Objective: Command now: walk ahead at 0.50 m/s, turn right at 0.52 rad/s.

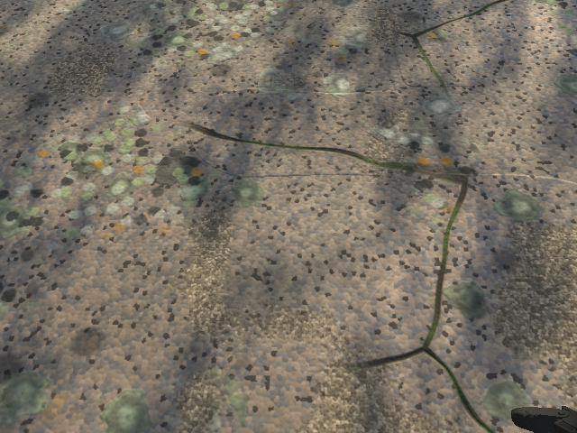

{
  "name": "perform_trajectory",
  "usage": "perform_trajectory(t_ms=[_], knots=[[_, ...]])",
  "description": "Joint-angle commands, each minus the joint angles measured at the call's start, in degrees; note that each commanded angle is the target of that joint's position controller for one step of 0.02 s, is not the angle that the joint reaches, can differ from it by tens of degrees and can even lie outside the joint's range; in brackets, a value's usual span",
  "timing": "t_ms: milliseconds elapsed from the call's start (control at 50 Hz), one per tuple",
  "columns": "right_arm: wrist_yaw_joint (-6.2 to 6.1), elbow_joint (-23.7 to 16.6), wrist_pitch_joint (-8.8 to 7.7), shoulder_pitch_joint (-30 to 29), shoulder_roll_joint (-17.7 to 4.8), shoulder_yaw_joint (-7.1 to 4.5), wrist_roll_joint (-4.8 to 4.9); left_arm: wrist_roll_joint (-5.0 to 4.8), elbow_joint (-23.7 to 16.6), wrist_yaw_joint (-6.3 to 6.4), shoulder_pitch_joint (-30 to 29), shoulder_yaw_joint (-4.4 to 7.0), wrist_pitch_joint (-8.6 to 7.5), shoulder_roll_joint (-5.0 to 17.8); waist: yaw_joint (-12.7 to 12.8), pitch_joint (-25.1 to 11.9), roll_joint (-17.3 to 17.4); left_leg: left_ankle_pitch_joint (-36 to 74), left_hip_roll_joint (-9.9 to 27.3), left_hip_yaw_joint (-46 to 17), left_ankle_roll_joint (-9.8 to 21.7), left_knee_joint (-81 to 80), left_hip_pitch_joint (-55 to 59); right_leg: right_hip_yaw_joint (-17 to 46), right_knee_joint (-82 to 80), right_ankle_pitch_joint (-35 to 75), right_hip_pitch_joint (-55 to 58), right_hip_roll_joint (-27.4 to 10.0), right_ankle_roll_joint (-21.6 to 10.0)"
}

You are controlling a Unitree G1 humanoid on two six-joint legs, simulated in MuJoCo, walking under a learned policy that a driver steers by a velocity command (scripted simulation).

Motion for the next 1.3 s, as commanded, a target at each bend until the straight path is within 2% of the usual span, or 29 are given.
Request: perform_trajectory(t_ms=[20, 100, 140, 160, 180, 200, 220, 240, 280, 440, 560, 620, 640, 660, 680, 700, 760, 880, 960, 1060, 1100, 1140, 1160, 1180, 1200, 1220, 1240, 1260, 1300], knots=[[0.47, -4.9, -1.21, -6.2, -3.6, -0.85, 0.81, -0.52, -2.7, 0.84, 1.6, 2.84, -0.05, 10.1, 0.8, -2.6, -6.2, 6.8, -4.6, 3.2, -0.4, -7.3, 9.6, 10.0, -4.0, 12.0, -4.6, -11.6, -7.1], [1.10, -5.1, -2.18, -5.7, -6.3, -2.15, 1.33, -0.36, -2.6, 1.21, 1.8, 2.97, 0.90, 9.7, -0.8, -2.8, -8.2, -0.3, -4.9, 1.2, 2.2, -12.4, 12.4, 17.0, 2.2, 10.3, 2.3, -14.2, -5.5], [0.59, -3.3, -2.69, 3.0, -8.5, -3.53, 0.87, -0.03, -3.6, 0.99, -0.1, 2.37, 0.99, 7.7, -5.7, -7.2, -8.2, -0.4, -3.1, 1.6, 5.6, -15.4, 26.3, 15.6, 10.8, 14.6, 0.0, -11.1, -3.0], [-0.01, -2.8, -2.75, 11.6, -11.5, -4.45, -0.10, 0.81, -4.9, 0.69, -0.7, 1.18, 0.66, 4.6, -9.5, -15.0, -3.3, -2.9, 6.2, -6.7, 9.6, -13.7, 40.9, 11.1, 25.5, 8.4, -6.7, -7.9, -0.9], [0.11, -0.6, -1.84, 16.6, -15.4, -5.51, -0.52, -0.47, -6.2, 0.66, 7.6, -0.03, 0.13, 1.1, -6.4, -22.3, 15.2, -12.9, 18.9, -31.5, 19.0, -16.8, 59.6, 3.3, 43.3, -19.1, -26.8, -0.1, 2.7], [0.41, -1.1, -1.43, 16.4, -10.7, -4.65, 0.88, -1.03, -5.1, 0.81, 7.8, 0.76, 0.04, 6.6, -7.4, -19.4, 12.4, -24.8, 20.5, -38.3, 18.8, -19.8, 58.0, 3.7, 51.6, -20.9, -34.4, -4.8, 3.5], [0.16, -1.5, -1.07, 14.2, -7.4, -3.73, 0.97, -0.80, -5.5, 0.76, 1.8, 1.75, 0.34, 9.8, -8.9, -11.7, 6.4, -24.7, 17.8, -29.7, 16.2, -20.9, 51.2, 3.0, 54.3, -15.5, -36.5, -6.8, 4.1], [0.21, -1.4, -0.76, 12.0, -6.5, -3.24, 0.45, -0.10, -6.3, 0.82, -1.7, 1.73, 0.52, 9.2, -8.2, -7.1, 2.3, -18.2, 15.0, -22.7, 14.8, -21.9, 44.1, 1.1, 53.6, -11.3, -35.0, -8.4, 4.6], [0.45, -0.3, -0.72, 10.0, -4.7, -2.47, -0.15, 0.26, -7.3, 0.27, -3.8, 1.67, 0.35, 7.0, -5.8, -2.3, 3.3, -8.7, 10.8, -14.1, 14.3, -24.9, 34.7, 0.6, 49.2, -7.2, -31.8, -10.7, 4.7], [0.69, 4.1, -0.78, 10.7, -8.6, -3.47, 1.55, 0.81, -8.8, -1.21, -11.9, -0.64, -0.45, 2.0, -5.8, -0.8, 2.6, 4.7, 8.2, 0.1, 15.6, -30.2, 30.2, -4.7, 24.9, 6.5, -27.2, -12.3, 5.4], [0.65, 7.7, 0.80, 16.2, -11.0, -3.78, 2.74, 0.04, -11.5, -2.33, -20.1, -0.33, -1.28, 3.7, -7.7, 0.5, 3.7, 6.0, 10.6, 1.4, 13.3, -27.3, 35.6, -7.2, 12.8, 8.1, -22.4, -9.7, 3.1], [0.26, 8.6, 1.68, 15.9, -10.8, -3.34, 3.02, 0.75, -8.7, -1.91, -9.5, 1.90, -1.47, 7.4, -0.8, -5.3, 2.9, 22.1, 7.9, 4.1, 10.4, -13.6, 34.1, -9.6, 7.1, 7.5, -3.7, -6.4, -0.3], [0.18, 7.7, 1.45, 15.5, -8.5, -2.24, 2.11, 1.31, -6.8, -1.19, 0.0, 3.29, -1.30, 10.8, 3.7, -12.1, 0.7, 15.1, 5.1, 6.0, 8.2, -0.3, 25.4, -3.9, 9.0, 8.9, 11.8, -12.2, -2.8], [0.43, 5.6, 0.50, 20.6, -2.2, -0.08, 1.27, 2.32, -6.3, -0.57, 5.8, 4.63, -0.80, 17.1, 2.9, -20.9, -13.2, -13.1, -3.4, 8.9, 3.8, 22.9, 2.8, 20.8, 6.6, 2.1, 32.8, -28.8, -11.2], [0.45, 6.6, -0.33, 19.7, -5.1, -0.75, 2.17, 1.84, -5.9, -0.57, 7.3, 3.65, -0.64, 13.1, 4.3, -24.2, -13.6, -31.3, -4.5, 0.3, 3.9, 31.9, -3.3, 32.4, 0.0, -4.4, 31.6, -31.3, -12.9], [0.60, 5.4, -0.47, 15.4, -9.1, -2.12, 3.62, 1.38, -5.5, -0.66, 4.2, 2.57, -0.81, 10.3, 3.7, -14.8, -10.3, -28.0, -1.7, -0.5, 4.4, 34.9, -7.7, 24.0, -1.3, -6.3, 24.6, -29.3, -10.3], [0.19, 5.1, 1.13, 12.5, -7.3, -2.46, 2.42, 1.61, -5.2, -1.22, -5.4, 1.00, -1.84, 4.8, -2.1, -3.8, -8.8, -16.4, 3.7, 0.9, 4.0, 28.1, -1.9, 7.3, -7.5, 0.9, 5.3, -22.8, -6.8], [0.08, 4.4, 3.42, 10.4, -3.4, -2.15, 2.18, 2.39, -1.7, -0.53, -6.6, 2.15, -3.80, 5.8, -4.2, -0.2, -5.1, -3.2, 3.6, -0.7, 2.3, 19.3, -2.2, -7.1, -12.6, 15.4, 1.2, -21.4, -6.3], [1.66, 2.0, 2.91, 2.8, -1.8, -1.35, 1.96, 1.86, -0.1, 0.31, -5.0, 2.72, -3.30, 7.7, -1.5, 1.9, -3.9, 6.3, 2.6, 3.6, 3.3, 5.7, -0.2, -13.9, -13.4, 16.1, 3.1, -20.7, -4.7], [3.34, -2.4, 3.02, -4.3, -2.2, -1.20, 2.05, 0.46, 2.6, 0.66, -1.1, 3.67, -1.35, 10.0, 0.5, 4.2, -3.4, 0.6, 1.5, 7.2, 6.3, -2.0, -2.9, -16.8, -9.6, 21.4, 13.3, -23.8, -3.4], [3.74, -3.4, 3.21, -3.3, -3.5, -1.90, 1.99, 0.11, 2.7, 0.97, -1.7, 4.08, -0.47, 11.5, -1.2, 2.0, -5.0, -5.2, -1.4, 10.4, 8.3, -2.8, 1.6, -18.4, -3.6, 37.8, 15.7, -23.9, -2.1], [3.50, -1.9, 3.58, 6.0, -6.8, -3.87, 2.15, -0.20, 2.4, 1.44, -3.0, 4.37, 0.49, 12.8, -7.0, -4.2, -6.3, -9.0, -6.2, 13.4, 11.2, -3.8, 15.0, -20.2, 11.1, 53.3, 14.6, -22.5, -0.4], [2.66, 0.5, 3.85, 15.4, -10.3, -5.86, 2.28, -0.21, 2.1, 1.67, -3.2, 3.87, 0.54, 11.9, -12.0, -9.2, -4.5, -5.7, -8.0, 12.0, 13.4, -7.3, 30.1, -21.4, 24.5, 48.8, 7.3, -20.0, 1.7], [1.32, 1.7, 4.40, 20.7, -16.1, -7.48, 2.43, 1.76, 0.2, 1.60, -0.7, 2.22, -0.13, 6.7, -11.3, -13.9, 6.6, -5.7, 3.9, -8.3, 18.9, -8.6, 48.5, -21.3, 44.6, 15.3, -12.5, -14.8, 4.9], [1.63, -0.6, 3.51, 17.9, -18.3, -7.11, 2.36, 1.77, -2.3, 0.85, 0.8, 0.51, -2.26, 3.0, -7.0, -22.0, 13.2, -15.2, 15.1, -40.5, 29.3, -18.8, 60.1, -9.0, 60.3, -22.0, -29.8, -3.4, 7.1], [2.06, -0.8, 2.81, 18.0, -13.1, -5.64, 2.07, -0.32, -3.3, -0.06, -5.7, 1.71, -4.03, 8.4, -10.8, -20.4, 5.4, -17.3, 14.6, -37.7, 26.2, -22.5, 59.2, -1.3, 61.7, -19.1, -36.1, -6.9, 5.8], [2.02, -0.5, 2.24, 16.4, -10.8, -4.98, 1.94, -1.38, -4.5, -0.39, -8.8, 1.57, -4.96, 8.5, -9.8, -12.8, 3.7, -14.5, 12.6, -29.1, 23.9, -22.5, 52.1, -2.2, 58.3, -14.4, -37.6, -9.2, 4.5], [1.96, -0.8, 2.00, 12.6, -9.4, -4.53, 2.00, -0.25, -4.0, 0.05, -9.0, 1.44, -5.29, 7.6, -6.8, -8.0, -1.2, -8.9, 9.8, -22.6, 21.7, -22.6, 43.2, -2.5, 52.6, -10.3, -35.0, -11.8, 4.3], [1.45, -2.5, 1.90, 8.0, -6.8, -3.59, 1.08, 1.54, -3.2, 0.27, -7.5, 2.20, -4.21, 8.5, -3.3, -5.2, 0.7, 0.8, 6.7, -16.3, 20.5, -24.5, 32.7, -2.3, 46.4, -6.1, -27.9, -13.9, 5.2]])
